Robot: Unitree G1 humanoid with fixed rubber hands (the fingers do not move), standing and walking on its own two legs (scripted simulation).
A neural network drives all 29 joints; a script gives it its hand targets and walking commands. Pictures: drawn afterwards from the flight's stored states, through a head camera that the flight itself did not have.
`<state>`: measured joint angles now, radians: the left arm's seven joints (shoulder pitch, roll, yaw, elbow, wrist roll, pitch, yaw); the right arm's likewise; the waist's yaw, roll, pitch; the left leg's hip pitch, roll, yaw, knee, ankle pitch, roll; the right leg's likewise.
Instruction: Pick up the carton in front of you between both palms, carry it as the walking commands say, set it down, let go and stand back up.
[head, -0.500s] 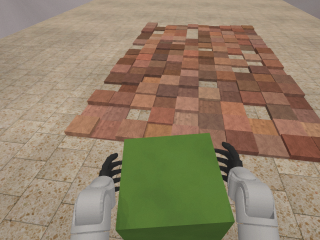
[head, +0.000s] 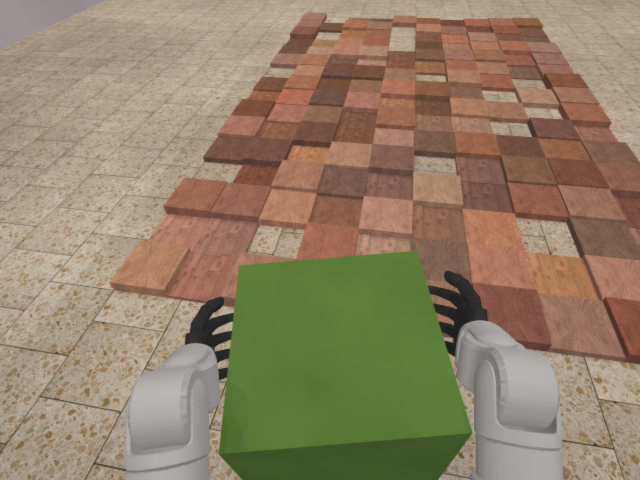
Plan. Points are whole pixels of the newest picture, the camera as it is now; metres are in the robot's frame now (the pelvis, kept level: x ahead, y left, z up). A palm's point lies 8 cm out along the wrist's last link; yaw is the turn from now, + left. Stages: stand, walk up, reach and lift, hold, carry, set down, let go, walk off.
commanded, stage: carry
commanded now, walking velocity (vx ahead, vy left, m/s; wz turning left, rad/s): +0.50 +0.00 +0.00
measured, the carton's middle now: (338, 384) +0.26 +0.01 +0.01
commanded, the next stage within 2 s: none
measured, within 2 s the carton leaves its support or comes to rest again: neither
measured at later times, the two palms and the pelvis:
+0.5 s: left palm (247, 179) +0.62 +0.17 +0.06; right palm (417, 174) +0.61 -0.13 +0.08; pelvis +0.35 +0.04 +0.00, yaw -4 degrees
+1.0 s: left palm (283, 43) +1.06 +0.13 +0.15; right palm (406, 31) +1.08 -0.17 +0.17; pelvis +0.67 -0.01 -0.01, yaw -2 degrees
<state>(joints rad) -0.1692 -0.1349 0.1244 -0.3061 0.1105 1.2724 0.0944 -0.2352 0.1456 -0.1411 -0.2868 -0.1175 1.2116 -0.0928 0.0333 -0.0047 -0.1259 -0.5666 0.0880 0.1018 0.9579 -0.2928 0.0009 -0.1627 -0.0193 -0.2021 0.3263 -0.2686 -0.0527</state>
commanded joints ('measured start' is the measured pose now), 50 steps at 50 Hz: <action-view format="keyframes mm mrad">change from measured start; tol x32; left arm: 1 -578 -923 -735 -118 -457 -48 -276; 23 -443 -927 -787 -136 -375 -168 -245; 36 -1028 -511 -583 90 -451 -53 -159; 50 -1517 -809 -425 204 -521 62 -184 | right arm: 1 -311 969 720 33 368 8 249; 24 -305 932 813 -55 445 -88 293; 50 -1255 832 416 383 416 131 141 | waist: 1 -16 -100 -154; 12 -53 270 -325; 32 -38 165 -132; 36 64 -313 -328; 50 54 -98 -315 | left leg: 1 -139 -6 35 -179 82 -7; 9 373 -145 226 -498 240 46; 12 898 358 -660 -719 1 244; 30 624 144 45 -704 406 116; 33 505 75 141 -339 559 70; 35 66 -91 53 145 -120 5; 38 -192 -41 -129 500 -171 70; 50 -310 -39 -6 17 42 49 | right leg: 1 291 -243 202 -125 394 -74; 9 167 -163 -42 192 788 10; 13 -514 -3 175 1038 -170 44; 33 7 51 -76 194 76 -18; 36 457 -385 793 -46 -29 -219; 50 431 -219 230 116 588 -164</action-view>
